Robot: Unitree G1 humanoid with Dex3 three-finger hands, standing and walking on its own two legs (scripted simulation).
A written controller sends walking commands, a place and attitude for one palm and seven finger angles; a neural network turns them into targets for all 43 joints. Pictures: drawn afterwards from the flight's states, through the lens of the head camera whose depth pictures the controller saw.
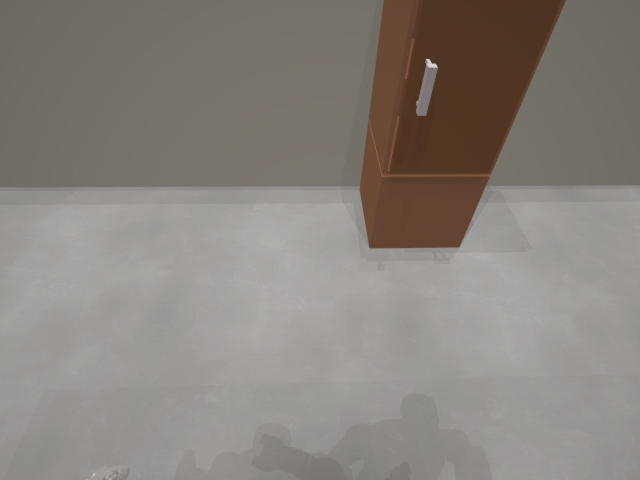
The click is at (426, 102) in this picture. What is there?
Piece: cupboard door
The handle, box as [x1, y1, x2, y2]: [416, 59, 437, 115]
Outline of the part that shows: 429,59 426,59 425,61 426,67 419,98 416,102 417,115 425,115 437,69 436,65 432,64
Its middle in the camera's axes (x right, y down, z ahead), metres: +0.30 -0.43 +1.10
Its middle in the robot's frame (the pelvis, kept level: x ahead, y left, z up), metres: +1.13 -0.25 -0.02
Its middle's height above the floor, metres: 0.75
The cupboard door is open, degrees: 0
